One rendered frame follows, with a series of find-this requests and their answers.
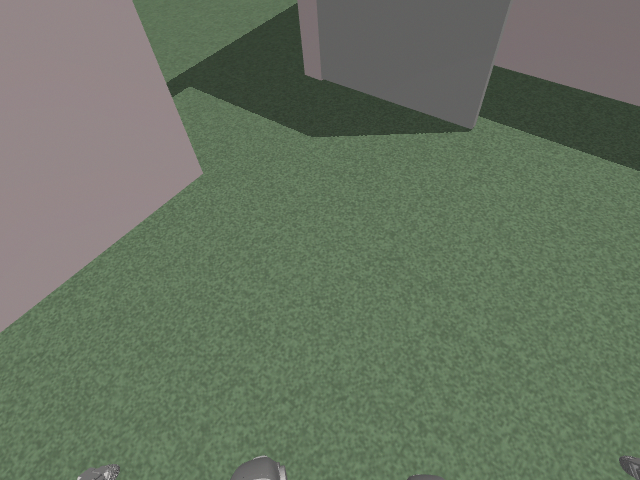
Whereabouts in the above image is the right robot hand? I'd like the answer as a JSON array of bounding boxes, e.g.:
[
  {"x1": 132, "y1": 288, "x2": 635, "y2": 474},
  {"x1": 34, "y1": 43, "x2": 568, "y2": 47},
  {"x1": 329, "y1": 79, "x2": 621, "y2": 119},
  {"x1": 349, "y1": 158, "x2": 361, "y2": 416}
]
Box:
[{"x1": 619, "y1": 456, "x2": 640, "y2": 480}]

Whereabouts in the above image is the left robot hand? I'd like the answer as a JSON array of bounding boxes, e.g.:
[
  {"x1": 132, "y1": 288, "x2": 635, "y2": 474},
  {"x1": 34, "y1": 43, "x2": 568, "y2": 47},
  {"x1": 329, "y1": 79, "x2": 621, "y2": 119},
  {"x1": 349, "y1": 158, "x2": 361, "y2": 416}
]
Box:
[{"x1": 77, "y1": 464, "x2": 120, "y2": 480}]

